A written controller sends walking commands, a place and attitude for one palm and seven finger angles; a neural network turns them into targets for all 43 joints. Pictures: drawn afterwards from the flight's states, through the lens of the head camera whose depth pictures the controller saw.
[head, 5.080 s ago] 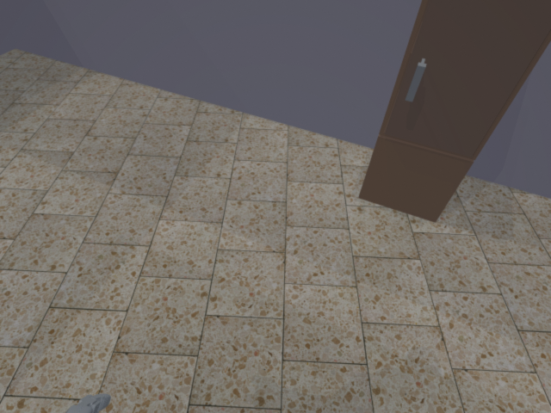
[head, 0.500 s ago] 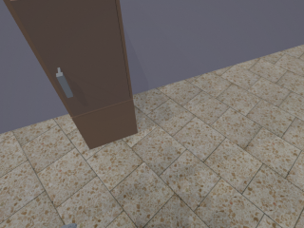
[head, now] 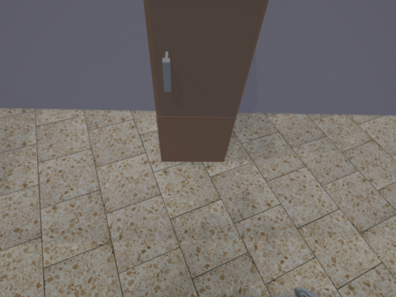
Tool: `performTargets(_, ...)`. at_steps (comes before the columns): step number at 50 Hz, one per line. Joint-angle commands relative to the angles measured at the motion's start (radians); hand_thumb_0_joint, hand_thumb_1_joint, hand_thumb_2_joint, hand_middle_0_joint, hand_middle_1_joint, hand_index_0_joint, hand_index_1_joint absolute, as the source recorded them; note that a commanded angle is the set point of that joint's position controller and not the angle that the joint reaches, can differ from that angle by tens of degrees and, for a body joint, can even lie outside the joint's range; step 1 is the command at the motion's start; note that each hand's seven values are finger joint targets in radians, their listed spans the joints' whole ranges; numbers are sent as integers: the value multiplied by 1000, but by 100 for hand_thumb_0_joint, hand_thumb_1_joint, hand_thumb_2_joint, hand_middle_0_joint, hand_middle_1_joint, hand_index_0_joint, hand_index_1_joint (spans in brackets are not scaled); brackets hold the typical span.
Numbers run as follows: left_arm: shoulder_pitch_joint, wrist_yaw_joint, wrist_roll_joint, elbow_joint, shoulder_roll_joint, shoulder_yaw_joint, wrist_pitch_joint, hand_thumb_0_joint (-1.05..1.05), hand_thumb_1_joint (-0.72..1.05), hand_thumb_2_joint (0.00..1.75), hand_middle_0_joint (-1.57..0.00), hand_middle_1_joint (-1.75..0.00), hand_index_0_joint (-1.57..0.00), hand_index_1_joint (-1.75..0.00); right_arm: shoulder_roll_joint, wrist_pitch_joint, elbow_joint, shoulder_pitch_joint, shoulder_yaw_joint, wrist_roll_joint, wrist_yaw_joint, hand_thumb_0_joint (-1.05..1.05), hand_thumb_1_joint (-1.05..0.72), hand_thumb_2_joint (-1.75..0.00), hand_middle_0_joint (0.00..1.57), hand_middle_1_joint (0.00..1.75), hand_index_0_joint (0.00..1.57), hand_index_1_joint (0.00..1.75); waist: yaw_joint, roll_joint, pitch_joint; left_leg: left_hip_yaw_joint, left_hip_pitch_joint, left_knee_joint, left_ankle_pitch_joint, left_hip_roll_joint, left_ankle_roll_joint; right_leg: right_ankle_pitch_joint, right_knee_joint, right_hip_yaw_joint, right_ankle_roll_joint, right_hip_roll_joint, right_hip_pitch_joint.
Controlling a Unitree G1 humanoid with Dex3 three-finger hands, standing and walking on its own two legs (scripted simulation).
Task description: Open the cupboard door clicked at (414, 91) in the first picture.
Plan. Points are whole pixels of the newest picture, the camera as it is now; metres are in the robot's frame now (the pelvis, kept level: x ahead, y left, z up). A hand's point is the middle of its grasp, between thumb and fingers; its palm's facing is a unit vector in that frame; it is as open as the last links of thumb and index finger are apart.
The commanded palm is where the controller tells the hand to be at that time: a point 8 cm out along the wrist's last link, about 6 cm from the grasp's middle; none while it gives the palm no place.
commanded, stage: take the last steps up to it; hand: left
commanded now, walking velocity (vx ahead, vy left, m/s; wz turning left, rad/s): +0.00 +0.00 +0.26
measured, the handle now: (167, 71) +0.82 +0.18 -0.08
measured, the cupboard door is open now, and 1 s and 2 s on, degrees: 0 0 0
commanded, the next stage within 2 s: come to a stop and stand still in 1.08 s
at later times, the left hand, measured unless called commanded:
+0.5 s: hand out of the picture +0.03 +0.15 -0.15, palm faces +0.13 -0.97 -0.20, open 7.3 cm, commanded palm none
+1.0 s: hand (114, 261) +0.20 +0.21 -0.17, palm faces +0.10 -0.98 -0.15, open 7.4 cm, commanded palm none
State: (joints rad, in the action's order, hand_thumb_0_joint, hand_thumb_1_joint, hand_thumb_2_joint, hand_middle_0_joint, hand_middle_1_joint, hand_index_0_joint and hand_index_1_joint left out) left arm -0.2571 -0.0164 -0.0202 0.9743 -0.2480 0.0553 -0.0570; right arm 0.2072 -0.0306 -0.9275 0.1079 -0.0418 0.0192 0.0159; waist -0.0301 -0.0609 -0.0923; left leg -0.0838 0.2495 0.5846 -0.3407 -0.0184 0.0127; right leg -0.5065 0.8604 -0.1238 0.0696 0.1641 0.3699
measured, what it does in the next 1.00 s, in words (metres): walks ahead: right foot, then left foot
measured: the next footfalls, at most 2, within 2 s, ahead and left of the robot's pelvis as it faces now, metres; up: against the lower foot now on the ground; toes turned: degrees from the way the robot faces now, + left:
right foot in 0.32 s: +0.06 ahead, -0.12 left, +0.00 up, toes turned -3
left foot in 0.78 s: +0.23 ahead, +0.14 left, +0.00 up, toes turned +14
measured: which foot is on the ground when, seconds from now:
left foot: down 0.00-0.34, up 0.36-0.76, down 0.78-1.00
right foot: up 0.00-0.30, down 0.32-0.78, up 0.80-1.00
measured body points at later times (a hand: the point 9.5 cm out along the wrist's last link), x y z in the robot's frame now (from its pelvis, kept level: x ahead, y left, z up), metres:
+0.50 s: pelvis +0.05 -0.03 +0.01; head +0.04 -0.04 +0.46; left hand +0.03 +0.20 -0.14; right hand +0.07 -0.27 -0.15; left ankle +0.03 +0.11 -0.66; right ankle +0.02 -0.12 -0.73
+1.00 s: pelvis +0.20 +0.04 +0.01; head +0.21 +0.06 +0.46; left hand +0.20 +0.26 -0.15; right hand +0.24 -0.20 -0.13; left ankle +0.19 +0.13 -0.73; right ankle +0.21 -0.11 -0.65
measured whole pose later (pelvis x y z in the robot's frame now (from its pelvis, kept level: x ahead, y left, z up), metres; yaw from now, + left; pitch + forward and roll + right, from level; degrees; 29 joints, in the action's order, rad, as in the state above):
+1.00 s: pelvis +0.20 +0.04 +0.01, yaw +3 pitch -1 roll +0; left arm -0.27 0.01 -0.03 1.08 -0.18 0.06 0.00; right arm 0.14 0.06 -1.06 0.26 -0.04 0.03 -0.03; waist 0.00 -0.04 -0.03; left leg -0.19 0.18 0.43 -0.23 -0.04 0.04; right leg -0.29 1.06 -0.06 0.01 0.11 0.49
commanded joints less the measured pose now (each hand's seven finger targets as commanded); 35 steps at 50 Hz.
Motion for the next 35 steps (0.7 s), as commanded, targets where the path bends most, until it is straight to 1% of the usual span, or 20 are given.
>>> performTargets(1, 56, -1, 8, -80, -70, 22, 30, 0, 90, 90, -20, -30, -20, -30, 191, 22, 26, 70, -45, 4, -37, 0, -90, -90, 20, 30, 20, 30, 48, 250, 135, 224, -194, -195, 792, -270, 151, 22, 228, 94, 5, -38, 166)
performTargets(3, 38, 3, 10, -62, -61, 18, 29, 0, 90, 90, -20, -30, -20, -30, 185, 26, 26, 61, -41, 2, -37, 0, -90, -90, 20, 30, 20, 30, 41, 223, 132, 192, -196, -205, 774, -236, 138, 55, 182, 82, 13, -52, 134)
performTargets(5, 41, 3, 10, -55, -45, 11, 29, 0, 90, 90, -20, -30, -20, -30, 175, 29, 10, 91, -39, 3, -38, 0, -90, -90, 20, 30, 20, 30, 51, 209, 149, 202, -225, -214, 730, -231, 144, 63, 105, 79, 13, -69, 105)
performTargets(8, 64, 12, 2, -43, -29, -2, 40, 0, 90, 90, -20, -30, -20, -30, 163, 35, -17, 141, -38, 10, -37, 0, -90, -90, 20, 30, 20, 30, 71, 205, 126, 255, -210, -273, 434, -246, 157, 50, 10, 65, 1, -87, 78)
performTargets(10, 71, 19, -1, -35, -20, -8, 47, 0, 90, 90, -20, -30, -20, -30, 158, 37, -31, 145, -38, 14, -36, 0, -90, -90, 20, 30, 20, 30, 70, 216, 84, 283, -160, -311, 220, -243, 156, 44, -70, 51, -12, -95, 44)
performTargets(12, 56, 25, -3, -20, -15, -9, 57, 0, 90, 90, -20, -30, -20, -30, 152, 37, -44, 141, -39, 16, -35, 0, -90, -90, 20, 30, 20, 30, 59, 205, 45, 308, -82, -324, 69, -243, 147, 61, -175, 43, -26, -108, -35)
performTargets(13, 10, 27, -3, -2, -12, -10, 61, 0, 90, 90, -20, -30, -20, -30, 152, 37, -47, 124, -37, 14, -34, 0, -90, -90, 20, 30, 20, 30, 35, 196, 47, 295, -54, -305, 13, -233, 133, 108, -253, 33, -30, -119, -96)
performTargets(14, -45, 29, -5, 22, -10, -6, 68, 0, 90, 90, -20, -30, -20, -30, 145, 37, -52, 117, -35, 11, -34, 0, -90, -90, 20, 30, 20, 30, 10, 168, 51, 264, -3, -254, -35, -204, 106, 190, -368, 15, -32, -128, -195)
performTargets(15, -95, 25, -8, 45, -33, -1, 78, 0, 90, 90, -20, -30, -20, -30, 116, 40, -59, 129, -29, 5, -33, 0, -90, -90, 20, 30, 20, 30, -9, 81, 49, 224, 85, -158, -71, -151, 70, 222, -463, 52, -42, -106, -318)
performTargets(16, -157, 16, -15, 67, -102, 14, 93, 0, 90, 90, -20, -30, -20, -30, 56, 48, -56, 142, -16, -5, -28, 0, -90, -90, 20, 30, 20, 30, -37, -96, 67, 103, 260, 60, -126, -54, 21, 96, -572, 277, -101, 67, -469)
performTargets(17, -224, 9, -12, 75, -172, 28, 88, 0, 90, 90, -20, -30, -20, -30, 37, 50, -5, 68, -7, -3, -23, 0, -90, -90, 20, 30, 20, 30, -82, -244, 23, 29, 412, 274, -284, 9, -6, 14, -685, 519, -202, 242, -460)
performTargets(18, -249, 4, -1, 82, -154, 28, 98, 0, 90, 90, -20, -30, -20, -30, 93, 42, 2, 22, -19, 6, -19, 0, -90, -90, 20, 30, 20, 30, -93, -251, -12, 107, 422, 395, -233, -34, 6, -67, -741, 580, -228, 245, -352)
performTargets(19, -214, 3, -1, 85, -116, 20, 100, 0, 90, 90, -20, -30, -20, -30, 94, 42, -6, 1, -27, 6, -13, 0, -90, -90, 20, 30, 20, 30, -67, -167, -76, 108, 438, 481, -153, -51, 8, -113, -766, 562, -243, 231, -285)
performTargets(20, -156, 0, -2, 74, -82, 12, 103, 0, 90, 90, -20, -30, -20, -30, 90, 39, -25, 33, -32, 7, -7, 0, -90, -90, 20, 30, 20, 30, -25, -80, -89, 106, 428, 512, -81, -74, 2, -92, -759, 472, -237, 203, -244)
performTargets(21, -111, -2, -1, 67, -54, 5, 106, 0, 90, 90, -20, -30, -20, -30, 75, 35, -53, 69, -33, 10, -1, 0, -90, -90, 20, 30, 20, 30, 6, -22, -86, 92, 390, 519, -24, -88, -9, -19, -742, 369, -218, 162, -216)
performTargets(22, -98, -3, -1, 60, -32, 0, 113, 0, 90, 90, -20, -30, -20, -30, 55, 31, -70, 108, -30, 13, 0, 0, -90, -90, 20, 30, 20, 30, 26, -22, -64, 76, 357, 514, 21, -93, -19, 64, -730, 289, -203, 126, -199)
performTargets(24, -123, -3, 0, 78, -12, -8, 123, 0, 90, 90, -20, -30, -20, -30, 32, 28, -86, 134, -29, 13, 1, 0, -90, -90, 20, 30, 20, 30, 35, -35, -39, 50, 337, 484, 74, -94, -34, 210, -719, 198, -197, 90, -207)
performTargets(30, -219, -6, -5, 149, -8, -9, 135, 0, 90, 90, -20, -30, -20, -30, 3, 43, -59, 34, -23, 7, 7, 0, -90, -90, 20, 30, 20, 30, 6, -45, -42, -3, 368, 286, 92, -108, -37, 404, -685, 163, -232, 99, -289)
performTargets(33, -232, -6, -8, 169, -21, -4, 128, 0, 90, 90, -20, -30, -20, -30, -17, 57, -52, 7, -16, 3, 10, 0, -90, -90, 20, 30, 20, 30, -3, -56, -41, -32, 260, 151, 68, -92, -16, 425, -644, 151, -227, 103, -267)
performTargets(35, -229, -5, -6, 181, -19, -1, 121, 0, 90, 90, -20, -30, -20, -30, -16, 66, -65, 42, -18, 3, 5, 0, -90, -90, 20, 30, 20, 30, 16, -51, -28, -62, 161, 75, 80, -65, -4, 434, -596, 138, -213, 89, -254)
